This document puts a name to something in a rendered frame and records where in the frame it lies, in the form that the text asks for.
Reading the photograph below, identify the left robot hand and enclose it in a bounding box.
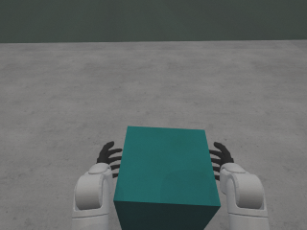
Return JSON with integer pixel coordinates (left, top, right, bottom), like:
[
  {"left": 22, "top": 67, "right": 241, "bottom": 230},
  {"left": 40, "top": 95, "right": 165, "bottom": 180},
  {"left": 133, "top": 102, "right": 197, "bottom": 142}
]
[{"left": 96, "top": 141, "right": 122, "bottom": 178}]

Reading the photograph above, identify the right robot forearm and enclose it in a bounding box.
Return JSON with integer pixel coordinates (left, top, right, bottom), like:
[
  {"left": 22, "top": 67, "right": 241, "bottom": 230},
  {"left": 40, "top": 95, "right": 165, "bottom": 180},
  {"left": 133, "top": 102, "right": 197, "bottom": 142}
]
[{"left": 220, "top": 162, "right": 270, "bottom": 230}]

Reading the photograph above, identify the right robot hand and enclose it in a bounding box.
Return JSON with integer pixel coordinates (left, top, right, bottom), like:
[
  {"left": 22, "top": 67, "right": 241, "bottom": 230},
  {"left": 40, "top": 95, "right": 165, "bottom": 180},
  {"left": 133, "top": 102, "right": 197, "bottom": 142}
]
[{"left": 209, "top": 142, "right": 234, "bottom": 181}]

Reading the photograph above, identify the carton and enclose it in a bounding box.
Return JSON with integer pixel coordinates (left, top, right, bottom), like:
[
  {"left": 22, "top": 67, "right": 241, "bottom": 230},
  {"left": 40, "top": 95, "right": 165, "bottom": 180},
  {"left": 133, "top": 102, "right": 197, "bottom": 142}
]
[{"left": 113, "top": 126, "right": 221, "bottom": 230}]

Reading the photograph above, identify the left robot forearm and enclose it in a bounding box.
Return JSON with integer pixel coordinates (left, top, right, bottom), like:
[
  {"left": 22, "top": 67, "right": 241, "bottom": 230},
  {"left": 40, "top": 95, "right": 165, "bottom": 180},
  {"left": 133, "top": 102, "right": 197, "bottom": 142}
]
[{"left": 71, "top": 163, "right": 114, "bottom": 230}]

